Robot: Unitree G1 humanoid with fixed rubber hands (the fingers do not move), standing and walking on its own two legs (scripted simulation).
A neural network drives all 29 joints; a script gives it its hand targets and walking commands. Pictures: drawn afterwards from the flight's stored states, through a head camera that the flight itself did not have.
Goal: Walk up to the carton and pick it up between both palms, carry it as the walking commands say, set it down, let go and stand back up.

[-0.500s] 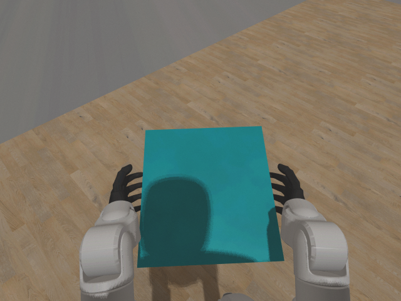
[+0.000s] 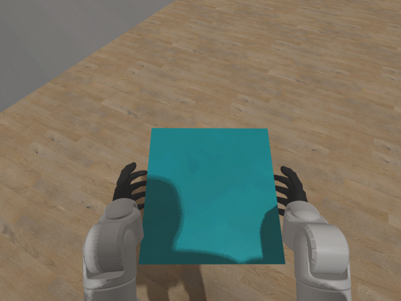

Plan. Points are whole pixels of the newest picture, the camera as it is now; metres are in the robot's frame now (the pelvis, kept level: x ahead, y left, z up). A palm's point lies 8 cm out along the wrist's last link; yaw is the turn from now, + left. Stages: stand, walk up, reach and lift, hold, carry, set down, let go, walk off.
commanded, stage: carry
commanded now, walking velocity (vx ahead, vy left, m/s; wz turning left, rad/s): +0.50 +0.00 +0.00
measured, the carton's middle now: (208, 201) +0.32 +0.00 +0.01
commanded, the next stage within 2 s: none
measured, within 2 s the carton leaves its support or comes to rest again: neither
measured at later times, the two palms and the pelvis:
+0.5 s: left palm (247, 150) +0.36 -0.07 +0.13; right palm out of the picture +0.32 -0.36 +0.11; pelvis +0.08 -0.18 +0.03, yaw -5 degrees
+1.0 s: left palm (258, 90) +0.58 -0.13 +0.09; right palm (375, 108) +0.54 -0.42 +0.07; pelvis +0.29 -0.24 +0.00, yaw -6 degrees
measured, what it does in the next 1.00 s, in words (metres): walks ahead: left foot, then right foot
